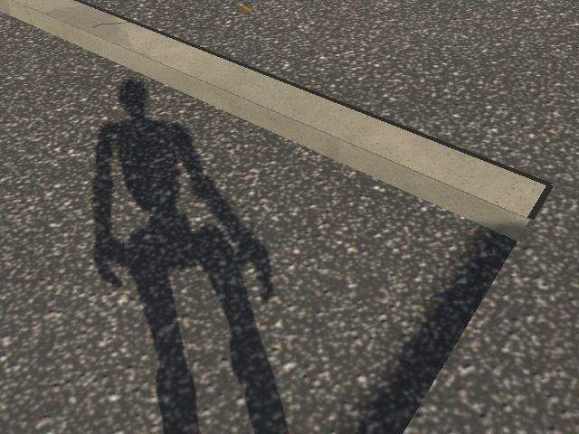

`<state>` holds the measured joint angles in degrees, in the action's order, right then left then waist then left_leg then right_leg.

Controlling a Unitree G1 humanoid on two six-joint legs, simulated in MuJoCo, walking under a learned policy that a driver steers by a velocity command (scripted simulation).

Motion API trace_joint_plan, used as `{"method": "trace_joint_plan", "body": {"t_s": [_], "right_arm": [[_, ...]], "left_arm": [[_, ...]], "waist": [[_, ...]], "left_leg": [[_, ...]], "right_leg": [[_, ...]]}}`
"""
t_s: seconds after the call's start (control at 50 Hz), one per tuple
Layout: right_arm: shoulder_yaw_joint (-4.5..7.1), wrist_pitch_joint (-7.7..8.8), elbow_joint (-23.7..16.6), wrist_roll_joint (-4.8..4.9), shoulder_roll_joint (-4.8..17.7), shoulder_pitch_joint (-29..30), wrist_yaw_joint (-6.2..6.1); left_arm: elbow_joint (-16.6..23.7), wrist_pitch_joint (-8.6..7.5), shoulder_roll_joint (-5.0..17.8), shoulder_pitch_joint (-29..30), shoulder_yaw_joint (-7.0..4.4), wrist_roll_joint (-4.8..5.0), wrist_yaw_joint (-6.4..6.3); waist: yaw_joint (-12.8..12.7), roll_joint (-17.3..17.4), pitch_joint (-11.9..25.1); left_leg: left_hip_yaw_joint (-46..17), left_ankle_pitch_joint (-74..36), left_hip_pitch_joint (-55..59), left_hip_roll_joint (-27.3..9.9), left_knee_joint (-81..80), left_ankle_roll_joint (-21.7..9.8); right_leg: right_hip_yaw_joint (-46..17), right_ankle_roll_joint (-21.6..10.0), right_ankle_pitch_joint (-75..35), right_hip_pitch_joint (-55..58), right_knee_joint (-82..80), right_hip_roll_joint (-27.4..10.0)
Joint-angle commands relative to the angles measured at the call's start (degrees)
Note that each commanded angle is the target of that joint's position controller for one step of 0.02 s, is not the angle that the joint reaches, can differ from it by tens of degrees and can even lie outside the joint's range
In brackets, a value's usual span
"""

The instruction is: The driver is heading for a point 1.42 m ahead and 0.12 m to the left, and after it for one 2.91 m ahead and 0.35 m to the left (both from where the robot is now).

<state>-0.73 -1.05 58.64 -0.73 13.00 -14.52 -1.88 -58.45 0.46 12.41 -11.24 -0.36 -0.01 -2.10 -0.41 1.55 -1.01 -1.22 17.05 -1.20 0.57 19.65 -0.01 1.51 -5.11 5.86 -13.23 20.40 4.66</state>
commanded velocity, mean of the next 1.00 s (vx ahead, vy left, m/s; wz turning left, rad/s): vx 0.01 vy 0.00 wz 0.00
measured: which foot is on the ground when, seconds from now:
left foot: down 0.00-1.00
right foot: down 0.00-1.00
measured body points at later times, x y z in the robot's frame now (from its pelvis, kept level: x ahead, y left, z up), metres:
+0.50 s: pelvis +0.00 +0.00 +0.00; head +0.00 -0.01 +0.45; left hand +0.01 +0.23 -0.15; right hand -0.03 -0.22 -0.17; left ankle -0.07 +0.12 -0.74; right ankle +0.06 -0.06 -0.74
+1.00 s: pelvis +0.00 +0.01 +0.00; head -0.01 +0.00 +0.45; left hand -0.01 +0.23 -0.16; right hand -0.05 -0.20 -0.17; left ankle -0.07 +0.12 -0.74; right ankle +0.06 -0.06 -0.74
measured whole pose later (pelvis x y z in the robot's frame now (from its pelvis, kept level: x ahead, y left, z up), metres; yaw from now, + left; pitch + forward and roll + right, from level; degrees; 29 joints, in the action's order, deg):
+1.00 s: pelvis +0.00 +0.01 +0.00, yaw +0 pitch +0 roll +0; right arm -0.8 0.2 65.9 -1.3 7.3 -21.7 -2.3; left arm -67.8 0.4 7.9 -15.0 -0.3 -0.1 -2.5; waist -0.6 0.9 0.8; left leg -1.2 18.3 -3.5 0.8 21.6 -0.8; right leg 0.2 -4.5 6.4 -15.0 21.0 4.9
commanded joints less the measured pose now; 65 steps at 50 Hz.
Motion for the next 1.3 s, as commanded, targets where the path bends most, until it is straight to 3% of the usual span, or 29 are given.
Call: {"method": "trace_joint_plan", "body": {"t_s": [0.02,0.38,0.96,0.98,1.0,1.02,1.04,1.06,1.08,1.1,1.14,1.16,1.2,1.24,1.26,1.28,1.3], "right_arm": [[0.70,0.43,0.15,-0.03,4.38,-2.76,-0.22],[0.05,0.82,5.70,-0.20,1.18,-7.08,-0.58],[0.28,1.48,7.24,-0.36,-2.18,-11.84,-0.69],[0.41,1.44,7.43,-0.63,-2.04,-13.28,-0.57],[0.97,1.25,6.75,-0.90,-0.67,-13.60,-0.35],[1.42,0.97,5.99,-1.33,0.53,-14.32,0.01],[1.56,0.91,5.44,-1.22,0.72,-15.08,0.12],[1.91,1.21,5.48,-0.58,1.32,-16.87,-0.13],[3.19,1.82,5.66,-0.30,3.96,-16.64,-0.44],[3.96,2.48,4.84,-0.38,4.57,-14.22,-0.62],[4.62,3.90,2.69,-0.38,4.85,-9.77,-0.49],[4.86,4.54,2.03,-0.16,4.91,-8.21,-0.35],[5.19,5.34,1.18,0.09,4.72,-7.48,0.06],[5.61,5.42,0.60,0.08,5.33,-7.23,0.49],[5.82,5.44,0.27,0.08,5.81,-7.05,0.78],[5.81,5.78,-0.16,-0.21,5.84,-6.57,1.11],[5.13,6.30,-1.53,-0.37,3.60,-5.60,1.68]], "left_arm": [[0.20,-0.45,5.79,-0.13,-1.02,0.00,-0.25],[-6.53,-0.27,3.17,-2.79,-0.64,-0.04,-0.47],[-8.81,-0.47,0.20,-5.80,-0.41,-0.15,-0.50],[-8.72,-0.30,0.64,-6.38,-0.55,-0.14,-0.54],[-8.28,0.17,2.77,-6.96,-1.46,-0.03,-0.52],[-6.98,0.60,4.38,-5.69,-2.21,-0.29,-0.18],[-4.27,0.57,3.66,-1.01,-2.29,-0.38,0.27],[-0.74,-0.07,0.99,5.83,-1.75,-0.16,0.77],[1.62,-0.99,-0.82,9.67,-1.36,-0.47,1.46],[2.30,-1.74,1.74,9.43,-2.04,-1.64,1.95],[3.25,-2.75,4.04,6.67,-3.10,-1.67,2.95],[4.21,-3.08,3.55,6.52,-3.11,-1.37,3.18],[5.69,-3.25,2.56,7.83,-3.14,-1.10,3.56],[6.16,-3.12,2.26,6.08,-3.41,-1.21,3.76],[5.45,-3.20,2.46,2.94,-3.71,-1.46,3.70],[3.55,-3.66,3.68,-4.05,-4.47,-1.53,3.32],[0.47,-4.71,8.46,-16.00,-6.10,-2.12,2.46]], "waist": [[0.17,-1.80,0.08],[-0.16,-1.41,-1.60],[-0.23,-1.12,-3.13],[0.15,-2.01,-1.06],[0.48,-2.07,-0.94],[1.35,-1.83,-3.37],[3.01,0.07,-6.80],[5.45,4.15,-8.96],[5.95,10.25,-10.24],[4.57,8.35,-10.42],[1.07,4.07,-7.13],[-0.07,5.12,-7.16],[0.25,6.24,-7.56],[-0.63,5.33,-8.13],[-1.95,3.36,-7.44],[-5.10,0.40,-4.93],[-10.10,-9.19,1.53]], "left_leg": [[-3.44,-4.79,-7.73,-3.69,-3.90,-1.56],[-2.95,-2.84,-10.25,-3.76,-3.81,-1.50],[-3.86,-1.36,-12.26,-3.73,-3.90,-2.27],[-3.18,5.64,-11.26,-2.50,-3.55,-2.59],[-3.04,16.22,-11.37,-1.13,-1.63,-3.87],[-5.35,25.22,-12.52,-2.05,-2.03,-5.60],[-8.90,27.56,-11.04,-4.44,-4.50,-7.33],[-14.75,26.34,-5.30,-8.88,-10.25,-9.34],[-22.93,25.10,-1.29,-16.33,-16.43,-12.07],[-24.78,21.33,-0.88,-19.70,-17.89,-13.46],[-20.38,14.93,1.01,-18.16,-16.23,-12.34],[-17.50,13.78,-2.17,-17.23,-15.10,-11.39],[-12.94,12.11,-7.86,-14.33,-14.63,-10.43],[-10.12,12.36,-13.50,-13.05,-11.41,-11.02],[-8.32,10.47,-16.92,-11.74,-7.51,-11.15],[-5.74,1.77,-21.55,-9.73,1.04,-10.65],[0.09,-5.79,-31.08,-4.05,20.91,-8.25]], "right_leg": [[-11.01,0.48,-0.85,7.08,-4.70,-8.34],[-11.59,0.65,4.15,6.20,-6.13,-8.00],[-10.91,1.01,4.75,4.40,-4.67,-7.62],[-10.92,0.63,13.20,4.03,-4.96,-6.90],[-10.38,-0.52,27.24,1.52,-3.50,-5.45],[-11.09,-1.44,36.71,-3.81,-2.26,-5.38],[-10.62,-1.22,35.90,-11.12,0.69,-5.06],[-6.60,0.69,24.87,-19.63,6.46,-2.97],[-0.18,2.52,10.99,-24.98,15.45,-1.33],[-0.55,2.99,7.98,-27.85,21.70,-4.94],[-2.37,3.49,7.64,-27.83,24.62,-7.09],[-2.33,3.23,7.78,-24.05,22.39,-8.01],[0.74,2.65,9.57,-15.47,17.07,-6.56],[4.23,2.12,10.76,-6.30,12.13,-4.85],[6.15,1.77,11.77,0.31,10.33,-3.26],[6.00,0.98,12.56,10.65,8.58,-2.35],[-7.19,-2.16,23.16,25.43,3.13,-9.75]]}}
Velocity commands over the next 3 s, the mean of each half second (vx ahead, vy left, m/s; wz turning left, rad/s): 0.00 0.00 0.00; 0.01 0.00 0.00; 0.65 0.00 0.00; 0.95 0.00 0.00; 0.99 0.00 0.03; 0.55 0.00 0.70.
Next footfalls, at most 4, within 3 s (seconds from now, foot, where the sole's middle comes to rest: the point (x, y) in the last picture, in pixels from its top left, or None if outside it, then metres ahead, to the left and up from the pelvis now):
1.28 right None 0.15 -0.13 -0.78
1.86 left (286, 414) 0.63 0.08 -0.89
2.24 right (333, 268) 1.09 -0.06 -0.89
2.68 left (285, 170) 1.55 0.09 -0.89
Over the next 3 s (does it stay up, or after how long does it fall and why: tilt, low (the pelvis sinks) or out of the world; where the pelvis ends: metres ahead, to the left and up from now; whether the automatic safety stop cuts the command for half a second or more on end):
stays up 1.51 0.06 -0.12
